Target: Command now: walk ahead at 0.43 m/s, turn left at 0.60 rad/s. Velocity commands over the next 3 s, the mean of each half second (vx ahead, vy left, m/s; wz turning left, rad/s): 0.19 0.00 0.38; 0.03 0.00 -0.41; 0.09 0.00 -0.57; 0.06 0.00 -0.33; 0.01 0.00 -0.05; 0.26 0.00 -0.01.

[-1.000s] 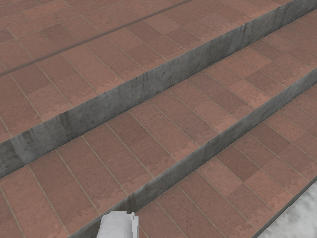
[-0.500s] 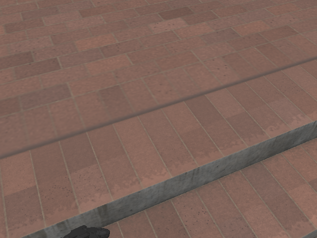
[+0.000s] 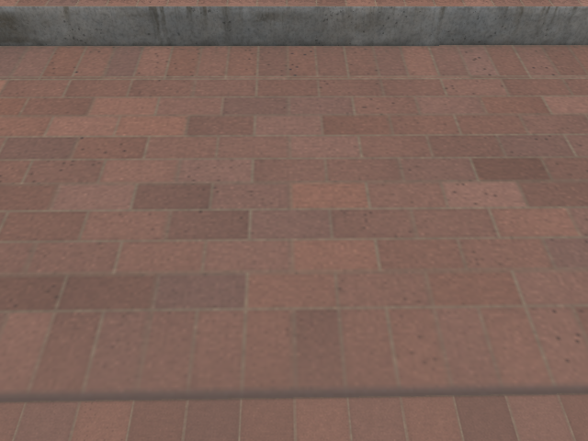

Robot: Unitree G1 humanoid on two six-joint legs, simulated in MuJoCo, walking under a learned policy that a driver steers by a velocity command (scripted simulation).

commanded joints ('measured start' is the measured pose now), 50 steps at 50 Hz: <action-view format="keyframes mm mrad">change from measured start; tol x32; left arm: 1 -55 -72 -40 -27 47 -27 -13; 50 -265 183 104 -538 -119 86 26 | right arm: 1 1 93 56 -30 10 -6 4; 10 -380 91 94 -251 38 100 -16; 16 469 -207 -44 -57 -59 48 -100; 23 -144 118 39 -21 18 -46 -123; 50 29 -48 -28 -302 -6 48 -188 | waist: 1 -65 -21 95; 15 -263 126 -379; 30 20 35 -39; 33 -67 -435 42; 50 -44 87 -15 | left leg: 1 -234 -17 -35 219 -10 65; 7 -230 56 163 -311 -98 -63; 12 424 -125 295 -796 -191 -148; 15 1315 169 -507 -1254 323 164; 19 579 150 -406 -1421 -400 84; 28 393 38 190 -1509 -125 -188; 35 300 -48 63 -648 -427 -270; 50 1022 325 -274 -1595 38 13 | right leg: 1 97 -220 179 -277 284 -154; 13 121 -311 -32 -7 1662 27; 14 -186 -219 57 202 1365 94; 15 -394 -38 127 525 157 111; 16 -434 31 351 981 4 78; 23 -483 -69 437 1086 41 45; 30 -31 -25 160 197 114 73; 34 106 -319 956 -219 359 -280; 45 -32 -97 646 -111 224 -116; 50 -537 16 380 693 -155 93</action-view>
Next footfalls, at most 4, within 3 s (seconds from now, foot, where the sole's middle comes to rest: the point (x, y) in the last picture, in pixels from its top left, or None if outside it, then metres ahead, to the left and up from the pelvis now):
0.24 left None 0.34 0.13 -0.60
0.62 right None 0.39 -0.12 -0.60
0.92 left None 0.37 0.11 -0.60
1.30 right None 0.34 -0.14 -0.60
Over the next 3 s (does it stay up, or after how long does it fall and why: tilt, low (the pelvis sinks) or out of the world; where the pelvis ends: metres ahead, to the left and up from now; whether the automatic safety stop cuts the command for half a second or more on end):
stays up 0.59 -0.16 0.18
